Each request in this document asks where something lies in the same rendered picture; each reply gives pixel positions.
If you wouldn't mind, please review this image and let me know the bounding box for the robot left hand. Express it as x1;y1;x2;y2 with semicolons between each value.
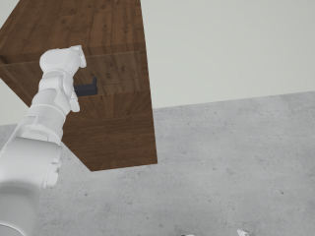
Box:
39;45;87;112

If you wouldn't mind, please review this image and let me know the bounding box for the left robot forearm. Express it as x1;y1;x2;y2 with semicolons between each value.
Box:
0;68;74;166

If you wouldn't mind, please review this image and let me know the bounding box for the handle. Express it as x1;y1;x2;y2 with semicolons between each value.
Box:
73;77;98;97

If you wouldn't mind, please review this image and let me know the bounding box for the cabinet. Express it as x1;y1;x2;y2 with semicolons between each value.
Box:
0;0;158;172

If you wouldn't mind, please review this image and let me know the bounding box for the drawer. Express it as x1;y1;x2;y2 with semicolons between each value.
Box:
0;51;144;102

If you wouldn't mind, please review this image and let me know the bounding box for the robot left upper arm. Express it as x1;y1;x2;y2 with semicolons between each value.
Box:
0;137;63;236

